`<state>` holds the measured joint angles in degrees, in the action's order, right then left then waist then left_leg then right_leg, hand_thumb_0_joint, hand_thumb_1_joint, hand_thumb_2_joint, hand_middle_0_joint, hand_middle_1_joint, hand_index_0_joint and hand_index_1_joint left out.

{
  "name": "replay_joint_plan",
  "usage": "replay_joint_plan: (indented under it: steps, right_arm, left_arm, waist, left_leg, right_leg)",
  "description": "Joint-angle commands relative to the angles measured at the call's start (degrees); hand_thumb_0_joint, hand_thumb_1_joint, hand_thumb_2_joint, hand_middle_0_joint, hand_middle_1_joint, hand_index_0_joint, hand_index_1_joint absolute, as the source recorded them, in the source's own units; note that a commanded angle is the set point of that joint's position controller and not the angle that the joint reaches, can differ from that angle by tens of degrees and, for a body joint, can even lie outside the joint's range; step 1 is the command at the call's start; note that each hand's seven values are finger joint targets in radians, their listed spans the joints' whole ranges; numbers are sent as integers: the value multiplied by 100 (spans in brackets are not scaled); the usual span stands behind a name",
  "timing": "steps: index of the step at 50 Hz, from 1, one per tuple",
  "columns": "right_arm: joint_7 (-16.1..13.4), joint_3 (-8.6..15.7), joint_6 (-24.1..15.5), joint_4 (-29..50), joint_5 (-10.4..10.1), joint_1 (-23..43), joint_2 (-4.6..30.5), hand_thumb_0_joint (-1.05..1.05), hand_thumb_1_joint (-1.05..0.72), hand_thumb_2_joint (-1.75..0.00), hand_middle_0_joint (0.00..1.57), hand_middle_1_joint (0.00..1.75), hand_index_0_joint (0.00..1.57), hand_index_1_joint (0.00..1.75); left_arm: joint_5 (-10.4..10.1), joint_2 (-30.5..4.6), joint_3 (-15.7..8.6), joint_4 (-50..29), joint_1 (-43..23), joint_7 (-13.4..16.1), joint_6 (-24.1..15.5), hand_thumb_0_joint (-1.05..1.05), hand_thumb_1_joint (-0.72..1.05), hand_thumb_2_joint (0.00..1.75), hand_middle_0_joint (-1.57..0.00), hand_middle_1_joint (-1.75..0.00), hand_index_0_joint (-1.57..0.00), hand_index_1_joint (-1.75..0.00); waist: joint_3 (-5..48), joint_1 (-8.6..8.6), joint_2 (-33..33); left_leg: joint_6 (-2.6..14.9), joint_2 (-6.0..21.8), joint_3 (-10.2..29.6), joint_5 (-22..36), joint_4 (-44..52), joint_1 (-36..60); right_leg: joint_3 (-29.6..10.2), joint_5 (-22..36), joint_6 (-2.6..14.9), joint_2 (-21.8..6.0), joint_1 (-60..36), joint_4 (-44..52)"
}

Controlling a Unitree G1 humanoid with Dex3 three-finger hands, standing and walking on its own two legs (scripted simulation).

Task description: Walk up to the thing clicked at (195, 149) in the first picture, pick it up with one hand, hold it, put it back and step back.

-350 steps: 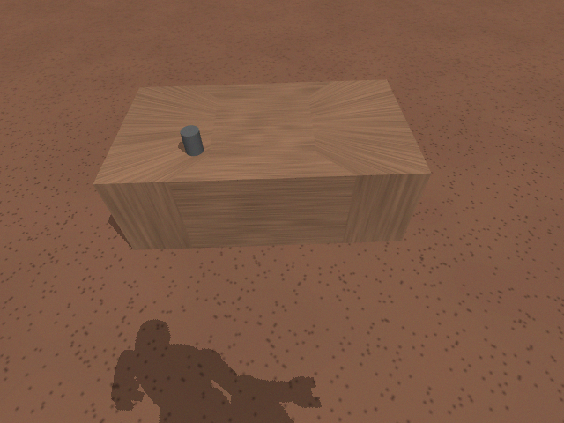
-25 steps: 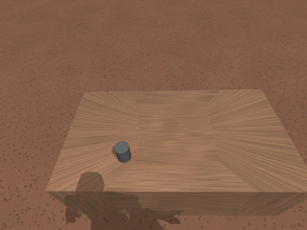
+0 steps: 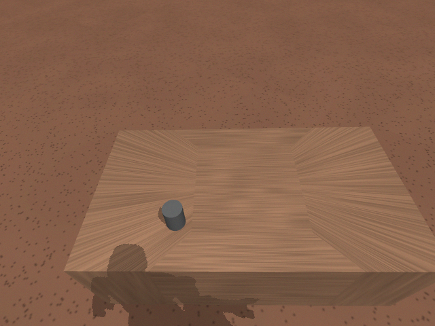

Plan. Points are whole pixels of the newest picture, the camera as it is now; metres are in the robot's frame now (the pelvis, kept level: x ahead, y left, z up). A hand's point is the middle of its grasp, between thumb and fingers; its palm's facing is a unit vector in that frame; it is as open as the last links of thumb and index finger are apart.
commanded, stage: go down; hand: left
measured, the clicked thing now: (174, 215) +0.51 +0.18 -0.31
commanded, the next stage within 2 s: none
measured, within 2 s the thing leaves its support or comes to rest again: neither
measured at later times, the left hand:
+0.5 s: hand out of the picture +0.14 +0.26 -0.15, palm faces +0.04 -0.95 -0.31, open 14.8 cm
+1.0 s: hand (100, 322) +0.16 +0.27 -0.14, palm faces +0.06 -0.96 -0.29, open 17.5 cm
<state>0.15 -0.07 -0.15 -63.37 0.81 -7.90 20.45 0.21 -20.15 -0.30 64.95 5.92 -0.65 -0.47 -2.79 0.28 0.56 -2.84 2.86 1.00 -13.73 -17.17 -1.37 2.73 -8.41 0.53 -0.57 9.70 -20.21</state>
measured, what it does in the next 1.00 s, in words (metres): stands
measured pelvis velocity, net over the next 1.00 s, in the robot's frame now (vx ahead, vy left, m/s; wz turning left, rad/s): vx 0.01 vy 0.04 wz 0.01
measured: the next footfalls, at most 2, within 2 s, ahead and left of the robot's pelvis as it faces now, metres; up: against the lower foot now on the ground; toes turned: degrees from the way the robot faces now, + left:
none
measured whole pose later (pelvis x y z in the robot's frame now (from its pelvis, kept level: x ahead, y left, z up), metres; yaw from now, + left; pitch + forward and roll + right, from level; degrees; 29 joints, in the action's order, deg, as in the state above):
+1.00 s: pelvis +0.01 +0.04 -0.03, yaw +0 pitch +8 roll -1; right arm -2.3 6.5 -7.2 -35.0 -1.3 -12.8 14.2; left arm -0.3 -17.2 -5.4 21.7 13.3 -1.6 23.1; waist 4.7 -0.2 1.3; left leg 0.0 0.7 1.3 -25.9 -42.1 -24.6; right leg 2.1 -17.0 -2.3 -2.9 30.1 -38.8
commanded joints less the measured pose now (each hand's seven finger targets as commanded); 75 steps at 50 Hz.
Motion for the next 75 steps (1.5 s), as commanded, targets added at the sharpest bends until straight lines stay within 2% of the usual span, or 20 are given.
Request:
replay_joint_plan:
  steps: [1, 3, 4, 5, 6, 7, 8, 10, 13, 14, 15, 16, 19, 22, 29, 35, 46, 56, 62, 75]
  right_arm:
    - [-69, 238, -98, 312, -1, 121, 1195, 0, -90, -90, 20, 30, 20, 30]
    - [-66, 229, -102, 286, -2, 108, 1176, 0, -82, -82, 12, 22, 12, 22]
    - [-151, -7, -799, 2296, -596, 2119, 87, 0, -74, -74, 5, 14, 5, 14]
    - [-214, 38, -973, 2736, -551, 2098, 408, 0, -66, -66, 4, 6, 5, 6]
    - [-314, 343, -870, 1787, -531, 1511, 886, 0, -58, -58, 5, 5, 5, 5]
    - [-327, 484, -733, 1329, -531, 1193, 930, 0, -50, -50, 5, 5, 5, 5]
    - [-354, 611, -710, 1293, -548, 1207, 945, 0, -42, -42, 5, 5, 5, 5]
    - [-422, 752, -929, 1869, -491, 1410, 1045, 0, -26, -26, 5, 5, 5, 5]
    - [-314, 1138, -768, 1425, -288, -254, 863, 0, -3, -19, 5, 5, 5, 5]
    - [-277, 1114, -785, 1732, -291, -261, 810, 0, 0, -18, 5, 5, 5, 5]
    - [-292, 1190, -829, 2565, -321, 121, 999, 0, 4, -17, 5, 5, 5, 5]
    - [-294, 1094, -775, 2671, -373, 97, 810, 0, 10, -16, 5, 5, 5, 5]
    - [-188, 654, -671, 2368, -433, 251, 158, 0, 21, -12, 5, 5, 5, 5]
    - [-197, 977, -685, 2750, -394, 306, 522, 0, 29, -10, 5, 5, 5, 5]
    - [-280, 1020, -925, 3141, -263, 460, 570, 0, 46, -6, 5, 5, 5, 5]
    - [-386, 1073, -1037, 3318, -202, 103, 527, 0, 47, -6, 5, 5, 5, 5]
    - [-323, 1059, -937, 3562, -233, -370, 417, 0, 49, -5, 5, 5, 5, 5]
    - [-246, 1024, -962, 4096, -237, -635, 254, 0, 51, -5, 5, 5, 5, 5]
    - [-275, 984, -934, 4483, -230, -656, 238, 0, 50, -5, 5, 5, 5, 5]
    - [-366, 842, -894, 5126, -262, -1146, 58, 0, 53, -5, 5, 5, 5, 5]
  left_arm:
    - [16, -1264, -247, -338, -230, 89, -136, 0, 90, 90, -20, -30, -20, -30]
    - [4, -1274, -253, -332, -238, 87, -134, 0, 82, 82, -16, -24, -19, -22]
    - [-431, -161, -47, -2343, -2249, 125, -565, 0, 74, 74, -8, -16, -11, -14]
    - [-423, -688, -196, -2805, -2274, 233, -578, 0, 66, 66, -1, -8, -3, -6]
    - [-382, -1251, -522, -1648, -1232, 317, -273, 0, 58, 58, -2, 0, 0, -3]
    - [-380, -1331, -637, -1182, -699, 283, -61, 0, 50, 50, -1, -1, 0, -3]
    - [-348, -1149, -620, -1091, -426, 238, 129, 0, 42, 42, -2, 0, 0, -3]
    - [-255, -1390, -644, -1926, -1323, 296, 96, 0, 30, 26, -3, 0, -1, -2]
    - [16, -1161, -961, -1244, 13, 166, 595, 0, 9, 22, -5, -1, -3, -3]
    - [12, -951, -867, -1453, 69, 111, 727, 0, 4, 19, -6, -1, -4, -3]
    - [7, -1044, -882, -2140, -239, 107, 826, 0, 3, 17, -5, -1, -4, -3]
    - [3, -1220, -938, -2619, -405, 119, 984, 0, 0, 16, -5, -1, -5, -3]
    - [-74, -597, -611, -2406, -465, -33, 1408, 0, -15, 13, -6, -2, -5, -3]
    - [-13, -1115, -919, -3101, -453, -36, 1555, 0, -27, 11, -7, -2, -5, -4]
    - [87, -917, -906, -4073, -474, 52, 1559, 0, -61, 5, -8, -4, -7, -6]
    - [20, -736, -941, -4641, 147, 176, 1678, 0, -61, 4, -9, -5, -7, -7]
    - [15, -672, -879, -5076, 422, -23, 2170, 0, -61, 4, -9, -5, -7, -7]
    - [10, -654, -1046, -5729, 799, -69, 2208, 0, -61, 7, -8, -4, -7, -6]
    - [-28, -747, -1199, -5741, 930, -95, 2249, 0, -58, 9, -7, -4, -5, -6]
    - [-80, -1042, -1504, -6226, 951, -307, 2241, 0, -61, 9, -7, -5, -6, -7]
  waist:
    - [351, -23, -17]
    - [278, -1, 1]
    - [420, -212, 151]
    - [556, -186, -73]
    - [366, -138, -35]
    - [108, -24, 66]
    - [331, -29, -126]
    - [1630, -32, -82]
    - [1419, -90, -63]
    - [1739, -120, -145]
    - [2257, -143, -214]
    - [2258, -93, -54]
    - [1049, -137, -254]
    - [1262, -53, -117]
    - [1624, -39, 135]
    - [1998, -17, 223]
    - [1320, -139, 114]
    - [2003, -130, 268]
    - [1788, -77, 38]
    - [1660, -133, 190]
  left_leg:
    - [322, 503, 250, 661, 302, -470]
    - [319, 492, 263, 587, 334, -551]
    - [302, -386, -348, 416, -462, -1422]
    - [328, -374, -363, 212, -464, -1242]
    - [307, -373, -372, -77, -417, -1372]
    - [272, -390, -417, -76, -621, -1617]
    - [285, -356, -368, 218, -798, -1685]
    - [313, -358, -293, 583, -1036, -1636]
    - [328, -407, -279, 614, -1270, -2100]
    - [323, -430, -289, 747, -1263, -1916]
    - [324, -439, -289, 909, -1176, -1613]
    - [327, -484, -319, 942, -1124, -1627]
    - [361, -492, -310, 181, -1196, -2184]
    - [365, -478, -329, -137, -1289, -2335]
    - [244, -328, -132, 497, -1501, -2251]
    - [199, -321, -82, 842, -1695, -2173]
    - [110, -254, 36, 1022, -1729, -2436]
    - [76, -267, 24, 1980, -2171, -2252]
    - [145, -312, 15, 1279, -2177, -2609]
    - [200, -383, -43, 707, -2392, -2878]
  right_leg:
    - [-638, 754, 107, -730, -484, 246]
    - [-658, 595, 106, -733, -514, 264]
    - [-99, 125, -32, -126, 200, -156]
    - [-136, -122, -90, -170, -66, -65]
    - [-119, -470, -65, -172, 39, -56]
    - [-105, -475, -59, -139, 189, -198]
    - [-90, -133, -48, -68, 226, -383]
    - [-110, 411, -88, -98, -166, -729]
    - [-69, 546, -46, -38, 283, -1005]
    - [-58, 703, -49, -24, 112, -1013]
    - [-57, 866, -57, -24, -131, -942]
    - [-66, 917, -73, -69, -161, -850]
    - [3, 5, -84, -71, 730, -815]
    - [-10, -397, -63, -63, 847, -879]
    - [-8, 68, 7, -22, 824, -1277]
    - [17, 373, 9, -40, 637, -1480]
    - [145, 331, 26, 15, 1122, -1609]
    - [84, 1127, 27, -46, 876, -1939]
    - [101, 689, 17, -62, 1011, -1930]
    - [77, 223, -13, -90, 1417, -2053]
